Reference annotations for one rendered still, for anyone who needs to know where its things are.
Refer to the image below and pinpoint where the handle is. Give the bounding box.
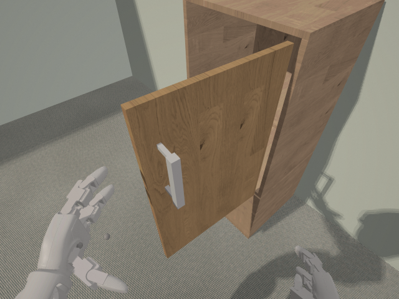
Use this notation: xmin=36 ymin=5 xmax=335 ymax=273
xmin=156 ymin=143 xmax=185 ymax=209

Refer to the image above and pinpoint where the cupboard door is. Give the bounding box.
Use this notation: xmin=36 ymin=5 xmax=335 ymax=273
xmin=121 ymin=41 xmax=294 ymax=258

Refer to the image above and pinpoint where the left robot hand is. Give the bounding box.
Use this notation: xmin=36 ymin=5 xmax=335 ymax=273
xmin=37 ymin=166 xmax=128 ymax=293

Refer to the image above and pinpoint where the right robot hand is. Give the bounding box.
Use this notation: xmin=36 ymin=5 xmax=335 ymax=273
xmin=291 ymin=245 xmax=340 ymax=299

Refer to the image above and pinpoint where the robot left forearm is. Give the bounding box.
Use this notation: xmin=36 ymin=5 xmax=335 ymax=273
xmin=15 ymin=269 xmax=73 ymax=299

